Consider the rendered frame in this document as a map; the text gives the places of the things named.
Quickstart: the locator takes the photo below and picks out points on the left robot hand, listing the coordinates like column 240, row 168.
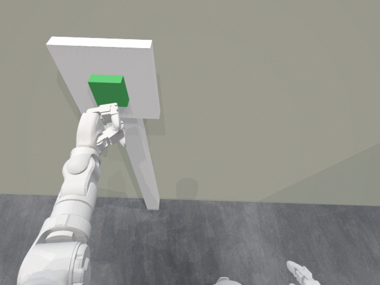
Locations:
column 91, row 132

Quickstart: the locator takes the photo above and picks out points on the panel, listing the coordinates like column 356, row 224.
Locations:
column 78, row 57

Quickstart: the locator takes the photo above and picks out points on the button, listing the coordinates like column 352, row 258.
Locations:
column 108, row 89

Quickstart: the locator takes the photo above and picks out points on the right robot shin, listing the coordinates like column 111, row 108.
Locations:
column 222, row 278

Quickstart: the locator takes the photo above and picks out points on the robot left forearm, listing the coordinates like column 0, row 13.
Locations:
column 74, row 207

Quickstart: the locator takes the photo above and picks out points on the left robot upper arm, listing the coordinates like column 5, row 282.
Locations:
column 62, row 263

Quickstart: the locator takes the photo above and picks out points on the right robot hand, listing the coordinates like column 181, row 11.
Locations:
column 302, row 274

